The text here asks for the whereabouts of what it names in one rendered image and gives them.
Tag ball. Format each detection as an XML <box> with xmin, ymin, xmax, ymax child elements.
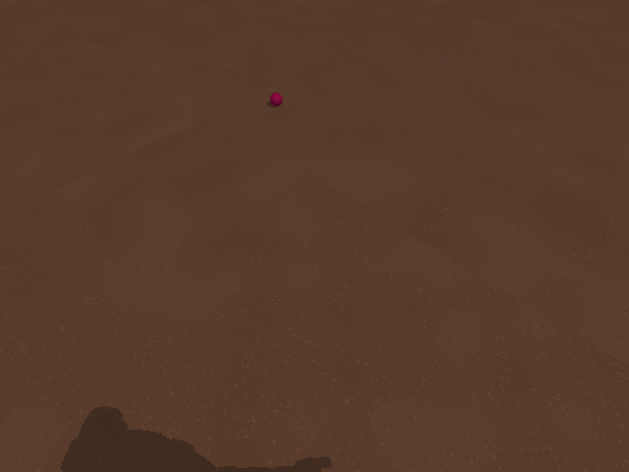
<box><xmin>270</xmin><ymin>92</ymin><xmax>283</xmax><ymax>106</ymax></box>

